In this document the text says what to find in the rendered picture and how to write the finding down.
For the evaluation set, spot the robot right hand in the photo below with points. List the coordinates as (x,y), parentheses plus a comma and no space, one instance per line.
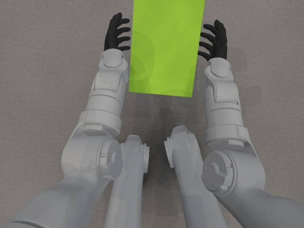
(219,42)

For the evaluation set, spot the right robot forearm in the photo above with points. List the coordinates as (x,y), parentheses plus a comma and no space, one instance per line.
(225,128)

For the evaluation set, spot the robot right upper arm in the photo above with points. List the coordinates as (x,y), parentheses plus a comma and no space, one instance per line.
(237,180)

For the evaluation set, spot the robot shin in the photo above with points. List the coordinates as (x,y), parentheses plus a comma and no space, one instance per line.
(191,136)
(132,138)

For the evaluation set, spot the robot left shin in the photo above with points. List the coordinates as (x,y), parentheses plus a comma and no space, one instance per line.
(132,138)

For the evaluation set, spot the carton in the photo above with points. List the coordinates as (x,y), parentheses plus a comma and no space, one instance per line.
(164,49)

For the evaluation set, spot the left robot forearm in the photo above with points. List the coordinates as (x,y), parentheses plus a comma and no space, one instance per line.
(102,114)

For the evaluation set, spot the robot left upper arm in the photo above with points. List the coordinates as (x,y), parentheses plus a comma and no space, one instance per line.
(89,163)

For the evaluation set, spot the robot left hand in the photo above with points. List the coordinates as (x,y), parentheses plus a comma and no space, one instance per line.
(111,40)

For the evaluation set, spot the robot right shin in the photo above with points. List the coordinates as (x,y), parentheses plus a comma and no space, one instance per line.
(191,136)

